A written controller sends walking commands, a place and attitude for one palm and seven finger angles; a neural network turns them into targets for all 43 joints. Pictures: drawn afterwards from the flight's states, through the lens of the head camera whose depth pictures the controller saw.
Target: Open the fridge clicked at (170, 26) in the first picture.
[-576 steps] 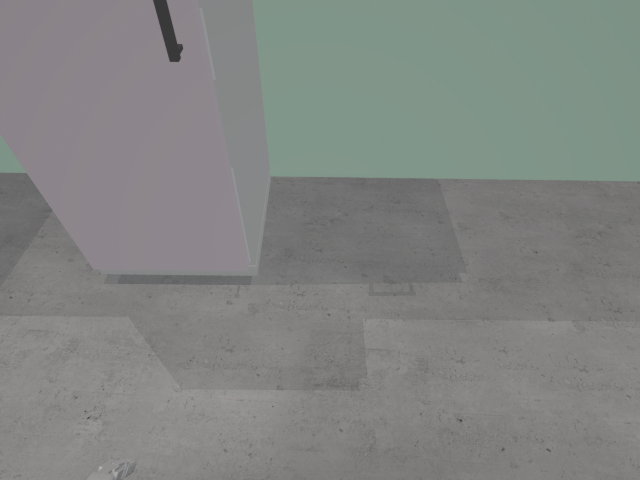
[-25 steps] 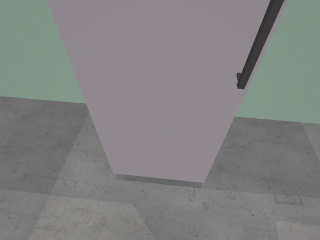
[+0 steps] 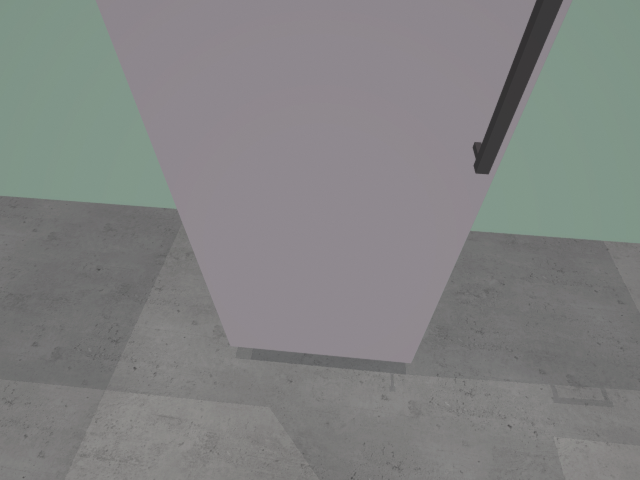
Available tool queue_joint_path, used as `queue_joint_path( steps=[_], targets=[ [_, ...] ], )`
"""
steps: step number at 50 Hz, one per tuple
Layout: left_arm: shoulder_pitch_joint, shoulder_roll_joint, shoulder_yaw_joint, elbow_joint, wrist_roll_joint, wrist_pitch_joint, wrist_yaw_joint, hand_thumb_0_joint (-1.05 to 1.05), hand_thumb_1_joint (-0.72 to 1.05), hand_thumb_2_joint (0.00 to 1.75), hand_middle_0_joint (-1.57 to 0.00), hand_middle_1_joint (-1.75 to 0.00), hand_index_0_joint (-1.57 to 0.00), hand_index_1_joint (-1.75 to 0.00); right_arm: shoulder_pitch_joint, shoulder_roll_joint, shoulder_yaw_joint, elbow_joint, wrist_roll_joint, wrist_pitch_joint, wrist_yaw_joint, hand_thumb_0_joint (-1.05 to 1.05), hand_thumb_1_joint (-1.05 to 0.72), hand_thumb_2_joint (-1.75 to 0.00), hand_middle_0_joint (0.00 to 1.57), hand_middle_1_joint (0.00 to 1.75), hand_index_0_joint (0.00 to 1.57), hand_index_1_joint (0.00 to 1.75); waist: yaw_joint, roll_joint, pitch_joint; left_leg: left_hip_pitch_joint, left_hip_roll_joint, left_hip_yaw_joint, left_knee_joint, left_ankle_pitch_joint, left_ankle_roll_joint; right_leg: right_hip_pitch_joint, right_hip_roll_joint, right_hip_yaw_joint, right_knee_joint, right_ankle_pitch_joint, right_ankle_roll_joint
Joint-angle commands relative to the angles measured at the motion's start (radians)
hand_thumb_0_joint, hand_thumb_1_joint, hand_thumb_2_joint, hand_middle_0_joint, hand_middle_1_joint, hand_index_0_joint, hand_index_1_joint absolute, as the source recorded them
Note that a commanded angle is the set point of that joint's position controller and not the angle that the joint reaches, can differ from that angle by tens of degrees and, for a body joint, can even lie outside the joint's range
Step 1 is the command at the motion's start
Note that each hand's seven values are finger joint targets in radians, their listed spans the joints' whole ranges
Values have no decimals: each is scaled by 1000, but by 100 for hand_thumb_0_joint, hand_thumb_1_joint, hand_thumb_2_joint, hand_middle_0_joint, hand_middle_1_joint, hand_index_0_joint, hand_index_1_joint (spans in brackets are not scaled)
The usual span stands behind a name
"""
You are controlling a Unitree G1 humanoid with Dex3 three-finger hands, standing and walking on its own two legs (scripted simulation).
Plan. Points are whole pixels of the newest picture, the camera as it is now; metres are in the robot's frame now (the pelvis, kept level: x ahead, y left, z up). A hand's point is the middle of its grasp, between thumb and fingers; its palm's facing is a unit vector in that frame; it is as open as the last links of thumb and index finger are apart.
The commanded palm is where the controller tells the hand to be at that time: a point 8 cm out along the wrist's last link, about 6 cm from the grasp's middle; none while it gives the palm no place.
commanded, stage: shuffle to correct the standing spot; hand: right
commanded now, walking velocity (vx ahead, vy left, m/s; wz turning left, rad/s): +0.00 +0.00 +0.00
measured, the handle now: (516, 65) +0.54 -0.21 +0.26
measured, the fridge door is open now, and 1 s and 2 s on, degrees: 0 0 0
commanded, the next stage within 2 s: come to a stop and stand still in 0.40 s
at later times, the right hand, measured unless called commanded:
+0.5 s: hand out of the picture +0.08 -0.19 -0.19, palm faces +0.04 +0.99 -0.17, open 7.3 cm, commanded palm none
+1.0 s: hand out of the picture +0.15 -0.21 -0.18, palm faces +0.11 +0.97 -0.20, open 7.3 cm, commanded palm none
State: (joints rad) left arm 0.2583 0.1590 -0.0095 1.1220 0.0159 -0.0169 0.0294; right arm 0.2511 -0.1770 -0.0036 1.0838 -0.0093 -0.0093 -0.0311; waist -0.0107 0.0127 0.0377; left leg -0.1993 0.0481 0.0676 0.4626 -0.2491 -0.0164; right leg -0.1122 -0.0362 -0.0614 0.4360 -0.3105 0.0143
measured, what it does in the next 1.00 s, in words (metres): walks ahead: left foot, then right foot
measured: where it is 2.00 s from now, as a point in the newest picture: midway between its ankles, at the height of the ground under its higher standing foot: outside the picture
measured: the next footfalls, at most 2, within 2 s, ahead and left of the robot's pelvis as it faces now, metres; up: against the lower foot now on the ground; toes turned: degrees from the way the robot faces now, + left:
left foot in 0.56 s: +0.16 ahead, +0.08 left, +0.00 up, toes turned +5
right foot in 0.80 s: +0.15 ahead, -0.12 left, +0.00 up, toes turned -3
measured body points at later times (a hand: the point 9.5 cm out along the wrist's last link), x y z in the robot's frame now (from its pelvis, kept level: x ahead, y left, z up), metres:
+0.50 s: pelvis +0.07 -0.02 -0.01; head +0.10 -0.03 +0.44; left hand -0.02 +0.18 -0.16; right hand +0.08 -0.25 -0.17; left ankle +0.07 +0.08 -0.71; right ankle -0.05 -0.12 -0.74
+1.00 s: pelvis +0.12 -0.03 +0.00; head +0.16 -0.05 +0.44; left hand +0.21 +0.19 -0.15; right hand +0.15 -0.27 -0.16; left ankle +0.08 +0.09 -0.71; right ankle +0.13 -0.13 -0.74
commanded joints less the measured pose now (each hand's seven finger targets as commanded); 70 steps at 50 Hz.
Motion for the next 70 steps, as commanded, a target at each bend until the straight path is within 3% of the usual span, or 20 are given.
queue_joint_path(
  steps=[1, 7, 13, 16, 19, 26, 27, 28, 29, 34, 38, 42, 49, 53, 55, 56, 60, 63, 66, 70],
  targets=[
    [54, 115, 23, -30, -2, -15, 3, 0, 90, 90, -20, -30, -20, -30, 47, -116, -19, -37, -4, -15, -3, 0, -90, -90, 20, 30, 20, 30, 2, -8, 16, 44, 73, -78, -61, 210, 46, -80, -74, 59, -80, 219, -31],
    [97, 79, 20, -40, 10, 6, -11, 0, 90, 90, -20, -30, -20, -30, 104, -109, -34, -41, -14, 3, 7, 0, -90, -90, 20, 30, 20, 30, -10, 42, 115, -28, 83, -142, -105, -310, 83, -209, -20, 22, -5, -154, -43],
    [153, 42, 21, -61, 6, -15, -17, 0, 90, 90, -20, -30, -20, -30, 148, -127, -63, -52, -12, -10, 7, 0, -90, -90, 20, 30, 20, 30, 11, 95, 93, -64, 148, -192, -106, -271, 145, -172, 4, -34, 93, -83, -44],
    [329, 129, 39, 5, 10, -33, -2, 0, 90, 90, -20, -30, -20, -30, 45, -29, -43, -102, -16, -14, 17, 0, -90, -90, 20, 30, 20, 30, 82, -300, 95, -305, -46, 87, 333, -177, 49, 58, -213, 265, -110, 262, -147],
    [366, 114, 34, 13, 20, -40, 17, 0, 90, 90, -20, -30, -20, -30, -74, -20, -39, -143, -11, -35, 21, 0, -90, -90, 20, 30, 20, 30, 98, -174, 140, -532, 4, 12, 532, -363, 69, 218, -319, 343, -64, 787, -278],
    [234, 119, 38, -16, 0, -44, 16, 0, 90, 90, -20, -30, -20, -30, 158, -18, -58, -74, -8, -34, 37, 0, -90, -90, 20, 30, 20, 30, -63, -91, 6, 103, -55, 82, 58, 46, 78, -92, -125, 88, 106, 563, -140],
    [241, 90, 35, -23, -11, -46, 11, 0, 90, 90, -20, -30, -20, -30, 247, -72, -69, -47, -10, -44, 23, 0, -90, -90, 20, 30, 20, 30, -95, 15, -54, 286, 63, -53, 45, 158, 122, -210, -87, 51, 266, 468, -101],
    [244, 34, 29, -46, -20, -52, 9, 0, 90, 90, -20, -30, -20, -30, 330, -148, -84, -28, -10, -51, 9, 0, -90, -90, 20, 30, 20, 30, -109, 219, -125, 408, 321, -384, -35, 464, 233, -382, 34, -30, 520, 6, -50],
    [206, 30, 32, -74, -18, -37, 17, 0, 90, 90, -20, -30, -20, -30, 327, -165, -77, -34, 1, -40, 0, 0, -90, -90, 20, 30, 20, 30, -97, 142, -131, 339, 423, -450, -90, 696, 323, -383, 44, 18, 665, -327, -31],
    [172, -56, 35, -40, -14, 20, -1, 0, 90, 90, -20, -30, -20, -30, 23, -93, -49, -110, -21, -16, -20, 0, -90, -90, 20, 30, 20, 30, 25, 107, 20, -85, 245, -97, -90, 566, 221, -210, -19, 6, 407, -178, 0],
    [185, -24, 43, -44, -6, 26, -3, 0, 90, 90, -20, -30, -20, -30, 15, -116, -62, -120, -5, 5, -14, 0, -90, -90, 20, 30, 20, 30, 39, 96, 2, -141, 173, -71, -8, 310, 139, -52, -5, -41, 83, 122, 12],
    [67, 111, 57, -114, 6, 2, 14, 0, 90, 90, -20, -30, -20, -30, 34, -43, -50, -137, -1, 32, -16, 0, -90, -90, 20, 30, 20, 30, 2, -250, -2, -72, -6, 8, 279, -228, 15, -149, -284, 247, -102, 749, -175],
    [1, 164, 86, -159, 12, 15, 22, 0, 90, 90, -20, -30, -20, -30, 39, -37, -48, -136, -9, 27, -6, 0, -90, -90, 20, 30, 20, 30, 21, -142, -95, -164, -14, -24, 258, -234, 6, 103, -264, 154, -7, 971, -202],
    [-32, 169, 95, -179, 1, 26, 14, 0, 90, 90, -20, -30, -20, -30, 100, -53, -53, -136, -15, 20, -6, 0, -90, -90, 20, 30, 20, 30, -5, -102, -127, -21, -7, -18, 5, 30, 1, 23, -204, 110, 64, 694, -135],
    [-76, 178, 96, -257, -28, 1, 5, 0, 90, 90, -20, -30, -20, -30, 134, -117, -42, -153, -18, 5, -43, 0, -90, -90, 20, 30, 20, 30, -3, 73, -186, -9, 123, -185, -70, 648, 3, -3, -128, 9, 247, 473, -20],
    [-48, 108, 87, -285, -18, 22, -18, 0, 90, 90, -20, -30, -20, -30, 48, -167, -44, -214, -16, -7, -34, 0, -90, -90, 20, 30, 20, 30, 33, 150, -150, 29, 179, -235, -48, 453, 82, -188, -10, -7, 260, -10, -16],
    [-90, 58, 64, -310, -10, 22, -27, 0, 90, 90, -20, -30, -20, -30, 92, -163, -53, -225, -25, -40, -36, 0, -90, -90, 20, 30, 20, 30, 8, 94, -137, 133, 191, -257, 31, 730, 195, -300, 16, 31, 321, -105, -29],
    [-7, 73, 57, -266, -12, 21, -21, 0, 90, 90, -20, -30, -20, -30, 37, -144, -29, -229, -14, -26, -31, 0, -90, -90, 20, 30, 20, 30, 51, 135, -53, -85, 126, -190, -5, 362, 129, -88, 13, 26, 94, 47, -30],
    [-10, 119, 46, -237, 2, 6, -21, 0, 90, 90, -20, -30, -20, -30, 35, -124, -22, -216, -6, -6, -24, 0, -90, -90, 20, 30, 20, 30, 18, -127, 53, -125, 11, -119, -15, -48, 56, -160, -92, 166, -38, 124, -83],
    [-11, 127, 33, -220, 2, 2, -18, 0, 90, 90, -20, -30, -20, -30, 80, -124, -11, -170, -7, -9, -11, 0, -90, -90, 20, 30, 20, 30, -4, -39, 59, -55, 19, -149, -84, -117, 62, -220, -65, 153, -96, -35, -70]
  ],
)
